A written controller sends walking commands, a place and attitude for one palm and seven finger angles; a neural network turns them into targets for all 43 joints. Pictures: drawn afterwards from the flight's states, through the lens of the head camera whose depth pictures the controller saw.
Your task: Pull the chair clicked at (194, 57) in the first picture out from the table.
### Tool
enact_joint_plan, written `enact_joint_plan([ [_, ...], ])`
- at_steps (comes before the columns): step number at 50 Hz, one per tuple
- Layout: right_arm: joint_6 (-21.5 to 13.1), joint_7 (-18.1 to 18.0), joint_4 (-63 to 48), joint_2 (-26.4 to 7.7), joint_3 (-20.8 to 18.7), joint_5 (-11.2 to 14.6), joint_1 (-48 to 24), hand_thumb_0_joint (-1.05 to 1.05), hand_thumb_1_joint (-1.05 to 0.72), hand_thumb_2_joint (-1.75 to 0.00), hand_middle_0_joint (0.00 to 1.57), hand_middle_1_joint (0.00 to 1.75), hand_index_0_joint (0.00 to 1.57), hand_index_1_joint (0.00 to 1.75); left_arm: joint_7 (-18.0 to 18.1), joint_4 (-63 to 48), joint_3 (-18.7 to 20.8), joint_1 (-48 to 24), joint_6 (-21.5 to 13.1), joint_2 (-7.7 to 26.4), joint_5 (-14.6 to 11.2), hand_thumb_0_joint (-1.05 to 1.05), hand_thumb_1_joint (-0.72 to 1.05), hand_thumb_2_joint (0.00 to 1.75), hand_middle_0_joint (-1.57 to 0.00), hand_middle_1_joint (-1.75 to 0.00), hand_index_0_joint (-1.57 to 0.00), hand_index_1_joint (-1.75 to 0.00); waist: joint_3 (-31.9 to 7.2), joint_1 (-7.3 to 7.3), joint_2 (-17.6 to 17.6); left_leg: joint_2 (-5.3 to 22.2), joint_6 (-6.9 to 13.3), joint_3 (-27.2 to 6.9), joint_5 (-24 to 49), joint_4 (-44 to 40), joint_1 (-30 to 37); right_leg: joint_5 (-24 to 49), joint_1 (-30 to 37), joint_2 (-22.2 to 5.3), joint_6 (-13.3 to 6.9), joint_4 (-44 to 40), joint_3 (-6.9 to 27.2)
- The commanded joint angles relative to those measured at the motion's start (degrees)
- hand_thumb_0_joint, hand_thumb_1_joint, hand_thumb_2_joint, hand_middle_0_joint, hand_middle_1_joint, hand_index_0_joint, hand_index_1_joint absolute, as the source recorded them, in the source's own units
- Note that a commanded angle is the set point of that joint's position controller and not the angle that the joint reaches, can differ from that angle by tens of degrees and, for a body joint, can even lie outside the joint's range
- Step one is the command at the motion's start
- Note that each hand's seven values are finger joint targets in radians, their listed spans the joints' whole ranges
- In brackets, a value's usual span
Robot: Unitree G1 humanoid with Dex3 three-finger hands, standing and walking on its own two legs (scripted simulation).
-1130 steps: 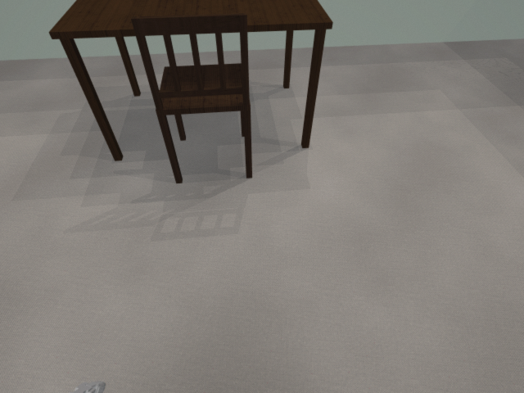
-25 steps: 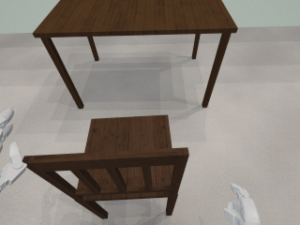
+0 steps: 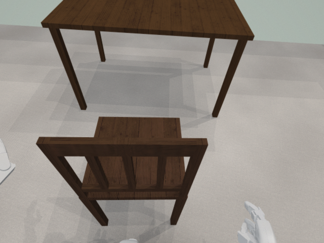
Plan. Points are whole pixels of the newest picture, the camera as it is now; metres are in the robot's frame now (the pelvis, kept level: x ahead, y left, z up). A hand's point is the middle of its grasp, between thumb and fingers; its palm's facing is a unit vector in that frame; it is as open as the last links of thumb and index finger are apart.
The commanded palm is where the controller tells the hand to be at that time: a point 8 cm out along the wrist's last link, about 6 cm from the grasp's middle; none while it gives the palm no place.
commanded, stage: step back with the hand held close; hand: left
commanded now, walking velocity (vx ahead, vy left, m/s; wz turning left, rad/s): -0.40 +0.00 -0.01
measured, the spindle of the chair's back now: (130, 172) +0.33 +0.12 -0.10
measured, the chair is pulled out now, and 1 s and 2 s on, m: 0.63 0.63 0.63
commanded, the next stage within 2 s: stop stepping back and stand still in 0.76 s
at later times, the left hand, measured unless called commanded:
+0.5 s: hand (1, 185) +0.17 +0.26 +0.18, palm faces +0.43 -0.75 -0.50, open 7.4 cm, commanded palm +0.11 +0.29 +0.19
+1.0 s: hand out of the picture +0.09 +0.21 +0.18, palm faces +0.26 -0.79 -0.56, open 7.4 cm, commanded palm +0.03 +0.26 +0.19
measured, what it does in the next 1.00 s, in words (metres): walks backwards: right foot, then left foot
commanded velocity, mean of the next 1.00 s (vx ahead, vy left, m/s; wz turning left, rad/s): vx -0.30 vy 0.01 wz -0.02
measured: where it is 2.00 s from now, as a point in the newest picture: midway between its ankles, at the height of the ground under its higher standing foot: outside the picture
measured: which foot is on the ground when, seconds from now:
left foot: down 0.00-0.56, up 0.58-0.72, down 0.74-1.00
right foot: down 0.00-0.30, up 0.32-0.46, down 0.48-1.00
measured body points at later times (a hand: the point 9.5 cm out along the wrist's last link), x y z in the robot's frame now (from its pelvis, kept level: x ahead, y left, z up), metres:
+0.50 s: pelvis -0.04 -0.01 -0.01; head +0.00 +0.01 +0.44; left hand +0.14 +0.30 +0.21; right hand +0.14 -0.23 -0.08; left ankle +0.08 +0.12 -0.73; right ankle -0.07 -0.14 -0.73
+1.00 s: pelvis -0.13 -0.03 +0.01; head -0.08 -0.01 +0.45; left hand +0.07 +0.25 +0.21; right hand +0.05 -0.26 -0.07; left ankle -0.05 +0.11 -0.73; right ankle -0.12 -0.15 -0.73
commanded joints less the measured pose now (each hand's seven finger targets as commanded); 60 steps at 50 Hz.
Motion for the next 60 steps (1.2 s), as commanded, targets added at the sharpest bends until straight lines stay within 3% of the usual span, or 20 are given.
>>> enact_joint_plan([
  [1,-4.2,-0.3,-7.9,-8.2,-3.1,0.0,-5.7,0.00,-0.90,-0.90,0.20,0.30,0.20,0.30,0.9,-10.7,7.3,-0.9,-4.7,8.1,0.2,0.00,0.90,0.90,-0.20,-0.30,-0.20,-0.30,-5.8,0.72,10.2,9.2,4.9,-7.2,-25.4,-15.8,-19.3,-2.7,19.0,-1.4,-0.7,4.3,3.2],
  [6,-3.8,0.5,-6.4,-7.6,-3.4,-0.7,-4.3,0.00,-0.90,-0.90,0.20,0.30,0.20,0.30,1.1,-12.2,6.5,-3.1,-4.9,9.2,-0.5,0.00,0.90,0.90,-0.20,-0.30,-0.20,-0.30,-5.3,-0.07,-2.7,2.1,1.2,-1.3,-18.4,1.9,-3.2,-12.4,-2.6,-9.6,-5.9,-11.7,14.5],
  [9,-2.7,1.1,-4.7,-7.1,-3.1,-1.2,-5.1,0.00,-0.90,-0.90,0.20,0.30,0.20,0.30,1.7,-12.7,7.0,-4.1,-4.4,10.4,-0.6,0.00,0.90,0.90,-0.20,-0.30,-0.20,-0.30,-9.6,-0.14,-7.8,0.4,0.2,0.3,-11.1,10.1,6.1,-9.1,-6.9,-14.2,-7.9,-14.0,13.4],
  [12,-1.9,0.8,-5.7,-7.5,-3.1,-0.7,-6.9,0.00,-0.90,-0.90,0.20,0.30,0.20,0.30,1.6,-14.2,8.1,-2.6,-4.6,10.7,-0.9,0.00,0.90,0.90,-0.20,-0.30,-0.20,-0.30,-8.8,-0.04,-2.9,3.9,1.6,-4.6,-12.2,-1.9,4.2,-10.5,-5.6,-8.6,-4.9,-8.0,8.1],
  [15,-3.3,0.0,-7.5,-9.8,-3.9,-0.1,-8.5,0.00,-0.90,-0.90,0.20,0.30,0.20,0.30,1.7,-14.9,10.8,-2.1,-6.0,11.3,0.3,0.00,0.90,0.90,-0.20,-0.30,-0.20,-0.30,-6.8,-0.04,19.2,15.5,7.0,-16.0,-31.4,-22.8,-18.8,-12.4,12.5,1.7,-0.3,13.9,1.0],
  [18,-4.8,0.6,-6.7,-8.6,-4.1,-0.2,-5.9,0.00,-0.90,-0.90,0.20,0.30,0.20,0.30,0.1,-14.5,9.2,-1.0,-7.3,9.4,-0.8,0.00,0.90,0.90,-0.20,-0.30,-0.20,-0.30,-6.8,0.16,12.8,15.9,7.6,-14.0,-17.9,-18.3,-13.1,-13.1,8.9,1.7,-0.9,15.2,1.9],
  [24,-7.7,1.8,-2.7,-8.6,-3.2,-1.8,-5.2,0.00,-0.90,-0.90,0.20,0.30,0.20,0.30,-1.5,-14.0,7.7,-2.2,-9.6,9.6,-1.7,0.00,0.90,0.90,-0.20,-0.30,-0.20,-0.30,-10.0,1.14,13.5,13.8,5.9,-10.4,6.6,-10.1,5.3,-5.6,6.6,1.2,-1.2,-6.3,0.8],
  [27,-7.2,2.1,-4.5,-8.3,-4.4,-0.6,-5.2,0.00,-0.90,-0.90,0.20,0.30,0.20,0.30,-2.6,-15.1,7.8,-0.3,-9.6,10.1,-2.3,0.00,0.90,0.90,-0.20,-0.30,-0.20,-0.30,-12.1,0.96,2.4,6.3,1.3,-2.2,-3.2,-1.3,8.0,0.7,2.9,-2.5,-4.2,-9.7,4.2],
  [29,-5.6,1.9,-4.2,-6.9,-4.6,-0.1,-5.7,0.00,-0.90,-0.90,0.20,0.30,0.20,0.30,-1.7,-14.0,9.1,1.0,-9.3,12.5,-2.9,0.00,0.90,0.90,-0.20,-0.30,-0.20,-0.30,-11.0,-0.10,-8.9,-1.1,-1.9,1.9,-8.9,18.3,7.1,0.6,-5.8,-17.3,-11.3,-16.5,19.4],
  [30,-4.5,1.9,-3.0,-6.4,-4.8,-0.8,-6.3,0.00,-0.90,-0.90,0.20,0.30,0.20,0.30,-0.9,-11.9,10.9,1.0,-8.4,13.3,-2.5,0.00,0.90,0.90,-0.20,-0.30,-0.20,-0.30,-11.3,0.37,-8.2,-1.6,-2.0,0.3,-11.5,24.9,4.3,9.4,-5.2,-20.0,-14.3,-16.3,21.3],
  [33,-2.7,0.9,-4.5,-3.5,-2.0,-0.7,-9.6,0.00,-0.90,-0.90,0.20,0.30,0.20,0.30,0.0,-8.6,10.0,0.5,-7.4,10.9,-1.3,0.00,0.90,0.90,-0.20,-0.30,-0.20,-0.30,-7.8,-0.44,-8.4,0.7,-1.2,-1.3,-13.3,8.9,-3.1,32.6,8.4,-13.8,-9.1,-6.7,9.2],
  [36,-2.3,0.0,-4.7,-5.5,-2.9,-0.3,-8.5,0.00,-0.90,-0.90,0.20,0.30,0.20,0.30,-0.2,-9.8,7.8,1.7,-8.0,9.1,-1.5,0.00,0.90,0.90,-0.20,-0.30,-0.20,-0.30,-10.4,-0.26,-1.1,6.7,1.6,-1.6,27.2,-15.6,8.5,28.9,10.5,-5.0,-1.3,4.8,2.2],
  [38,-3.2,1.8,-5.2,-6.9,-5.0,-0.4,-6.5,0.00,-0.90,-0.90,0.20,0.30,0.20,0.30,-1.3,-12.0,7.3,3.6,-8.4,9.1,-1.8,0.00,0.90,0.90,-0.20,-0.30,-0.20,-0.30,-15.2,0.63,9.5,17.5,6.2,-8.3,54.9,-11.5,20.8,-9.7,-0.6,-0.6,-1.3,12.8,2.6],
  [40,-4.7,2.3,-4.2,-6.7,-4.7,-2.1,-6.9,0.00,-0.90,-0.90,0.20,0.30,0.20,0.30,-1.5,-16.4,8.1,4.7,-7.9,10.3,-2.0,0.00,0.90,0.90,-0.20,-0.30,-0.20,-0.30,-16.1,0.84,18.3,19.2,8.8,-10.7,52.0,-11.2,17.4,-18.1,-0.7,-0.5,-0.5,16.4,3.8],
  [43,-5.5,3.2,-3.8,-7.5,-4.9,-1.2,-5.6,0.00,-0.90,-0.90,0.20,0.30,0.20,0.30,-1.0,-21.4,7.3,4.3,-8.1,9.6,-1.8,0.00,0.90,0.90,-0.20,-0.30,-0.20,-0.30,-15.0,0.77,14.3,16.8,6.6,-7.3,50.1,-9.2,19.5,-9.5,0.8,-0.6,-1.7,6.3,0.8],
  [47,-3.9,2.8,-5.4,-7.6,-3.7,-0.1,-5.2,0.00,-0.90,-0.90,0.20,0.30,0.20,0.30,-0.9,-15.7,9.7,8.7,-5.7,10.5,-2.6,0.00,0.90,0.90,-0.20,-0.30,-0.20,-0.30,-11.5,0.26,12.1,12.2,3.6,-3.9,12.0,-9.5,8.1,-1.6,12.0,-1.8,-0.5,-8.4,-1.9],
  [50,-3.3,1.8,-5.3,-6.9,-3.1,0.6,-3.2,0.00,-0.90,-0.90,0.20,0.30,0.20,0.30,-0.4,-10.1,9.3,3.0,-5.0,11.4,-2.4,0.00,0.90,0.90,-0.20,-0.30,-0.20,-0.30,-8.7,-1.18,-2.3,4.0,-0.3,1.4,-15.9,-4.2,3.2,-8.2,9.1,-7.5,-3.1,-14.7,6.6],
  [52,-2.5,1.3,-5.0,-7.3,-3.3,0.6,-3.4,0.00,-0.90,-0.90,0.20,0.30,0.20,0.30,0.2,-6.5,7.1,2.2,-3.3,9.9,-2.6,0.00,0.90,0.90,-0.20,-0.30,-0.20,-0.30,-6.4,-1.38,-7.9,0.8,-0.6,1.5,-12.2,9.3,8.6,-22.8,-3.7,-14.6,-7.2,-21.2,15.6],
  [54,-2.1,1.2,-3.8,-7.1,-2.4,0.0,-3.6,0.00,-0.90,-0.90,0.20,0.30,0.20,0.30,0.6,-5.0,5.4,-0.9,-2.9,9.6,-2.1,0.00,0.90,0.90,-0.20,-0.30,-0.20,-0.30,-5.9,-1.96,-9.2,0.2,0.2,1.2,-10.4,12.1,8.5,-22.6,-4.6,-15.8,-7.3,-21.4,13.3],
  [60,-4.8,0.7,-5.2,-8.3,-3.1,0.1,-4.2,0.00,-0.90,-0.90,0.20,0.30,0.20,0.30,0.1,-8.1,3.0,-5.2,-5.1,9.3,0.1,0.00,0.90,0.90,-0.20,-0.30,-0.20,-0.30,0.9,-0.47,0.1,3.4,3.5,-3.3,-9.7,-17.0,6.0,-14.8,4.5,-7.0,-2.7,-15.2,6.5],
])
